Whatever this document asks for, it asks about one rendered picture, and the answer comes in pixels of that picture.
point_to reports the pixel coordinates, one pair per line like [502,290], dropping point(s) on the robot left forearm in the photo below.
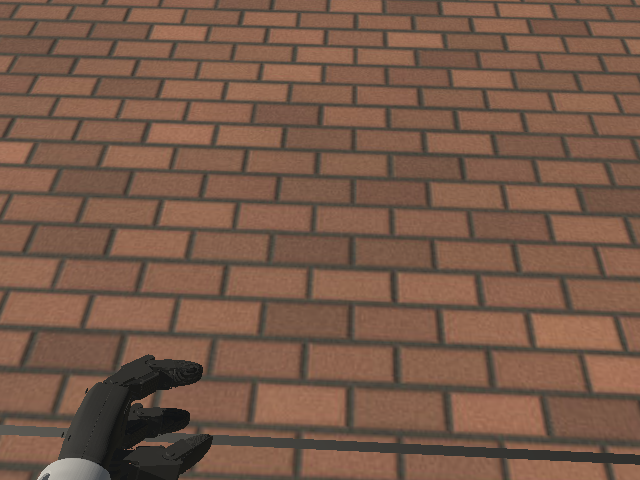
[74,469]

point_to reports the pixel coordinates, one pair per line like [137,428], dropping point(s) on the left robot hand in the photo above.
[105,423]

